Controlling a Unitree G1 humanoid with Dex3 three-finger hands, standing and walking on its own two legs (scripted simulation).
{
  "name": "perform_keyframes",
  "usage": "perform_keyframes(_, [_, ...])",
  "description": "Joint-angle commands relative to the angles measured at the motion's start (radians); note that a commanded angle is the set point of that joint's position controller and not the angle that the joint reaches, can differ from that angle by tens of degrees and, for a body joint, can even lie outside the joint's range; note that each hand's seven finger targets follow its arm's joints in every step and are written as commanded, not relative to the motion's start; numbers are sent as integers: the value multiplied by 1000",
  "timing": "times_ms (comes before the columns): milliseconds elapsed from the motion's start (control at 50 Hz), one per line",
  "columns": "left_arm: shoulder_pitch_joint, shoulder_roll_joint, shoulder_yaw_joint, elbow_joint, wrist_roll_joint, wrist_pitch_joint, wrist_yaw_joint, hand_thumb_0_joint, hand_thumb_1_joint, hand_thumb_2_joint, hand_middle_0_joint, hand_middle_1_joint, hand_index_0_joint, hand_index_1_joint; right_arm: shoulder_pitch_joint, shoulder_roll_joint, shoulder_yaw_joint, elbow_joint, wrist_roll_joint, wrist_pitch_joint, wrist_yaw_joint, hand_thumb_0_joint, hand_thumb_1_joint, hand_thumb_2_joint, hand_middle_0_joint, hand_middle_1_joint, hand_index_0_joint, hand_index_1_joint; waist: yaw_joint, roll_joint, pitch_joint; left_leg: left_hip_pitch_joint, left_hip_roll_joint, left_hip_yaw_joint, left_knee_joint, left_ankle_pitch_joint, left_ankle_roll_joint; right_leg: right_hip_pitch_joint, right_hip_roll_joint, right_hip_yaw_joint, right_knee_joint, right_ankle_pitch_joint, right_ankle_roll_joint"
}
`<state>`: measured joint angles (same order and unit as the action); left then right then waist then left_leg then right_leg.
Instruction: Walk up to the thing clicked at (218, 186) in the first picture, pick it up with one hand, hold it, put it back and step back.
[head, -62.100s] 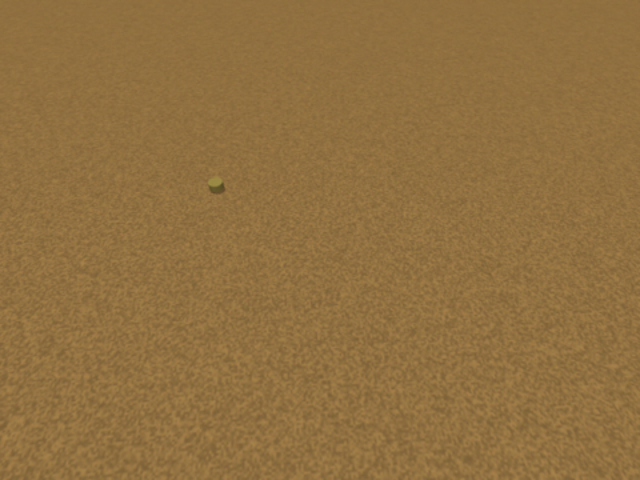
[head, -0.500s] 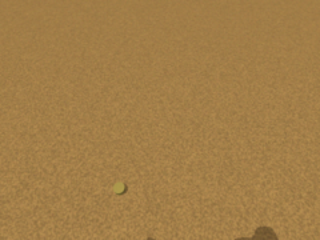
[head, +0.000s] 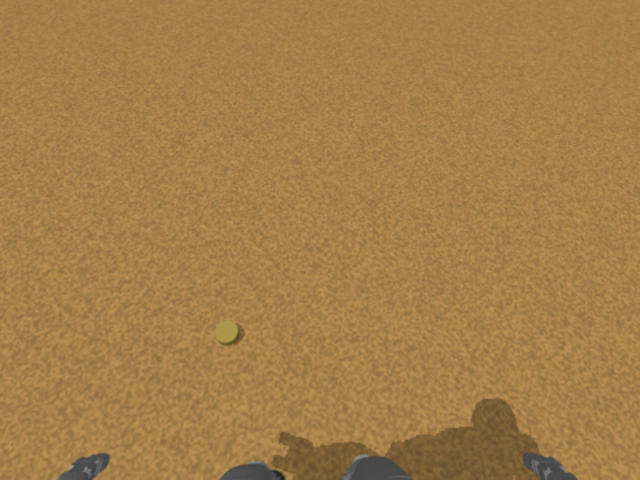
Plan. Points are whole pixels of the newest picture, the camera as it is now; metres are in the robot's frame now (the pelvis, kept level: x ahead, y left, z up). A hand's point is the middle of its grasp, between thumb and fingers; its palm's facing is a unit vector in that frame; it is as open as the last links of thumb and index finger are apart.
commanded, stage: step back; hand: left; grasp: from above
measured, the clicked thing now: (227, 333) +0.55 +0.25 -0.74
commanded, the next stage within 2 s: none
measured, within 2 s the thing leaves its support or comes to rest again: neither
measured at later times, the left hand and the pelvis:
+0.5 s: hand out of the picture +0.00 +0.26 -0.15, palm faces +0.05 -0.93 -0.37, open 7.4 cm; pelvis -0.13 -0.01 -0.01, yaw +3 degrees
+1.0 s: hand out of the picture -0.22 +0.20 -0.13, palm faces +0.00 -0.91 -0.42, open 7.4 cm; pelvis -0.28 -0.06 +0.00, yaw -1 degrees
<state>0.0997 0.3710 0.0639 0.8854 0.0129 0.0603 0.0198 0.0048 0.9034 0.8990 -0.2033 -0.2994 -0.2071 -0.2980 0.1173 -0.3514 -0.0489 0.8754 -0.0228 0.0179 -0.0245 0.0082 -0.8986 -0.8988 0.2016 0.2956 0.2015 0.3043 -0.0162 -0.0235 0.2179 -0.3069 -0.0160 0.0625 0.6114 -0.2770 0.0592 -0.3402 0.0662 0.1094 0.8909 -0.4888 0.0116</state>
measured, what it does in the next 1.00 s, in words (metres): walks backwards: right foot, then left foot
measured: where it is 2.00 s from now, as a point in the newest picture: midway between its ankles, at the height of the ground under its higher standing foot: outside the picture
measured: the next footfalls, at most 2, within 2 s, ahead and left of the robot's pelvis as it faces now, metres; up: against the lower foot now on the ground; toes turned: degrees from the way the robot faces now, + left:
right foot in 0.06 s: +0.02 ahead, -0.12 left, +0.00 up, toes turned +3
left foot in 0.44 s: -0.10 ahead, +0.11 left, +0.00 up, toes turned +0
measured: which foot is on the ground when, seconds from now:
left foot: down 0.00-0.10, up 0.12-0.42, down 0.44-0.86, up 0.88-1.00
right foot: up 0.00-0.04, down 0.06-0.48, up 0.50-0.82, down 0.84-1.00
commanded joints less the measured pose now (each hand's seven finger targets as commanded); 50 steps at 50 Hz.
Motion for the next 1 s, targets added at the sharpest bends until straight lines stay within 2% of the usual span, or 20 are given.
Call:
perform_keyframes(0, [81,172,59,-71,13,-37,4,0,900,900,-200,-300,-200,-300,8,-275,-76,-72,5,-5,-10,0,-900,-900,200,300,200,300,10,145,-316,231,265,-271,-61,474,141,46,-42,-57,-264,99,-25])
perform_keyframes(40, [139,176,66,-41,20,-44,3,0,900,900,-200,-300,-200,-300,-35,-268,-69,-78,14,3,-4,0,-900,-900,200,300,200,300,45,104,-298,74,224,-236,-20,313,83,189,-47,-43,-426,308,-55])
perform_keyframes(60, [147,227,78,-50,29,-51,4,0,900,900,-200,-300,-200,-300,-33,-241,-58,-83,24,5,-2,0,-900,-900,200,300,200,300,42,-18,-302,-34,152,-193,66,166,27,235,-153,125,-457,421,-98])
perform_keyframes(100, [39,346,97,-110,27,-53,0,0,900,900,-200,-300,-200,-300,-43,-207,-54,-82,18,19,-12,0,-900,-900,200,300,200,300,64,-275,-201,-125,-84,-147,479,-375,-63,21,-465,482,-579,518,-350])
perform_keyframes(200, [-37,203,79,-158,16,-51,11,0,900,900,-200,-300,-200,-300,78,-216,-42,-22,31,11,-9,0,-900,-900,200,300,200,300,5,-84,-225,-149,-128,-222,609,-228,-78,129,-261,132,-457,712,-221])
perform_keyframes(340, [66,212,75,-183,24,-30,13,0,900,900,-200,-300,-200,-300,76,-203,-34,-62,18,-7,-13,0,-900,-900,200,300,200,300,60,-168,-304,-116,-15,-122,104,-229,-82,361,-285,128,-372,747,-221])
perform_keyframes(400, [21,235,68,-195,8,-14,4,0,900,900,-200,-300,-200,-300,159,-202,-50,-28,1,-14,-5,0,-900,-900,200,300,200,300,10,-151,-313,89,-20,-62,-181,47,-53,220,-245,88,-299,608,-158])
perform_keyframes(420, [17,219,61,-200,9,-8,0,0,900,900,-200,-300,-200,-300,161,-221,-61,-28,-8,-16,-3,0,-900,-900,200,300,200,300,6,-103,-300,143,14,-127,-206,118,-31,120,-212,80,-288,474,-118])
perform_keyframes(460, [8,181,61,-209,1,-9,2,0,900,900,-200,-300,-200,-300,73,-372,-91,-64,-27,-16,6,0,-900,-900,200,300,200,300,7,241,-251,131,365,-552,-306,218,145,-162,40,-55,28,-89,-30])
perform_keyframes(480, [-53,210,80,-213,19,-10,15,0,900,900,-200,-300,-200,-300,62,-410,-99,-79,-22,-18,6,0,-900,-900,200,300,200,300,-50,265,-220,-28,456,-642,-328,245,257,-96,31,54,219,-184,-14])
perform_keyframes(500, [-41,227,82,-201,19,-10,14,0,900,900,-200,-300,-200,-300,12,-386,-95,-86,-19,-27,-4,0,-900,-900,200,300,200,300,-16,237,-189,-76,460,-614,-326,253,268,-83,9,104,346,-125,-19])
perform_keyframes(560, [83,204,83,-139,-6,-8,0,0,900,900,-200,-300,-200,-300,-70,-263,-60,-108,-21,-26,-9,0,-900,-900,200,300,200,300,70,128,-186,22,237,-275,-232,354,139,-148,63,103,411,22,-30])
perform_keyframes(700, [79,179,70,-155,8,-28,-3,0,900,900,-200,-300,-200,-300,62,-273,-73,-102,-7,-18,-11,0,-900,-900,200,300,200,300,-12,196,-262,294,274,-278,-120,481,199,-133,-20,20,31,-52,34])
perform_keyframes(780, [198,170,70,-74,13,-41,-6,0,900,900,-200,-300,-200,-300,-5,-300,-77,-129,-4,9,-1,0,-900,-900,200,300,200,300,36,224,-316,155,229,-223,-24,392,131,131,-40,-96,-426,179,-2])
perform_keyframes(820, [219,220,82,-57,29,-50,-6,0,900,900,-200,-300,-200,-300,-18,-258,-63,-136,12,21,2,0,-900,-900,200,300,200,300,43,105,-300,-45,136,-195,56,149,39,242,-85,22,-482,313,-48])
perform_keyframes(840, [214,306,108,-77,35,-52,-8,0,900,900,-200,-300,-200,-300,-9,-198,-46,-153,19,22,2,0,-900,-900,200,300,200,300,47,-155,-263,-248,-27,-151,224,-166,-29,245,-283,320,-526,304,-117])
perform_keyframes(860, [122,403,121,-123,37,-47,-8,0,900,900,-200,-300,-200,-300,-48,-214,-59,-159,16,24,-19,0,-900,-900,200,300,200,300,87,-274,-218,-198,-79,-195,461,-361,-60,-6,-469,478,-585,329,-298])
perform_keyframes(880, [49,390,118,-149,29,-51,-3,0,900,900,-200,-300,-200,-300,-35,-259,-79,-142,17,26,-22,0,-900,-900,200,300,200,300,62,-258,-149,-125,-33,-254,596,-340,-62,-181,-500,512,-637,270,-319])
perform_keyframes(940, [-39,246,84,-162,25,-53,5,0,900,900,-200,-300,-200,-300,62,-231,-57,-78,32,18,-10,0,-900,-900,200,300,200,300,-19,-116,-172,-173,-123,-241,621,-190,-59,3,-260,102,-460,569,-179])
perform_keyframes(980, [8,235,88,-165,32,-48,6,0,900,900,-200,-300,-200,-300,76,-215,-44,-73,25,11,-17,0,-900,-900,200,300,200,300,23,-139,-203,-171,-123,-212,595,-191,-80,68,-245,89,-429,595,-190])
